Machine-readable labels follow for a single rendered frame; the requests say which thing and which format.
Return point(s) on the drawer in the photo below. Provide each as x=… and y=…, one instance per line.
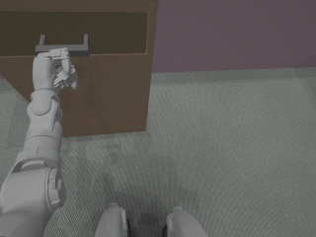
x=109, y=31

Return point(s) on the right robot thigh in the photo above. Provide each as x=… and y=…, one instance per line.
x=182, y=224

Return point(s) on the robot left forearm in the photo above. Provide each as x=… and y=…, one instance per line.
x=44, y=137

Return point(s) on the left robot hand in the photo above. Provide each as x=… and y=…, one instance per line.
x=47, y=77

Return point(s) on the cabinet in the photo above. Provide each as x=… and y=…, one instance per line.
x=113, y=89

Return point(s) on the left robot shin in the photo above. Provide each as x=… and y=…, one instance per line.
x=111, y=205

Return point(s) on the robot left upper arm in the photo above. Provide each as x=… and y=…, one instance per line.
x=29, y=199

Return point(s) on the handle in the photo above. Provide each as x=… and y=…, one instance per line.
x=75, y=50

